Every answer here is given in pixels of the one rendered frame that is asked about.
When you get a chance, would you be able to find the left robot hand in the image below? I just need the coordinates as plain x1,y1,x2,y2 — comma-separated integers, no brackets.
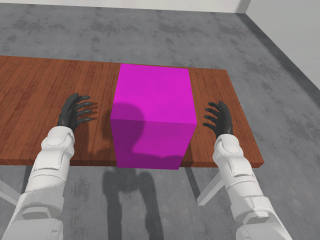
57,92,92,134

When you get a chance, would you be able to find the carton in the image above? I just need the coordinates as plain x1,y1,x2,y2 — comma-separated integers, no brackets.
110,63,197,170

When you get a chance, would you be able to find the robot right upper arm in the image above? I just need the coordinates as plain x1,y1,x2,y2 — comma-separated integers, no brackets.
236,222,291,240

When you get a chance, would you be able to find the right robot hand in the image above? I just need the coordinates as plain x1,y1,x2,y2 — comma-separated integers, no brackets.
203,101,233,139

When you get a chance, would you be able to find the table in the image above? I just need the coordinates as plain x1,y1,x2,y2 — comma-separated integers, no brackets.
0,55,265,206

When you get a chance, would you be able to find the robot left upper arm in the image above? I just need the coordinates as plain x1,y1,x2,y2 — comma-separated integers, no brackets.
4,218,64,240

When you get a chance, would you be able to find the robot left forearm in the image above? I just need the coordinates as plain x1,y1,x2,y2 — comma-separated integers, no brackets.
1,126,75,240

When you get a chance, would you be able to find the robot right forearm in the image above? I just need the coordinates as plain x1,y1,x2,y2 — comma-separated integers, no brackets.
212,134,292,240

